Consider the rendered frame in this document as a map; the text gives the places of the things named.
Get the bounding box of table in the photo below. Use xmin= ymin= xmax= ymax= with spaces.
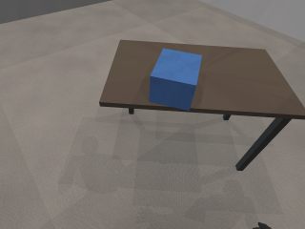
xmin=99 ymin=39 xmax=305 ymax=171

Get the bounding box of carton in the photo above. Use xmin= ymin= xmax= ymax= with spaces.
xmin=149 ymin=48 xmax=202 ymax=111

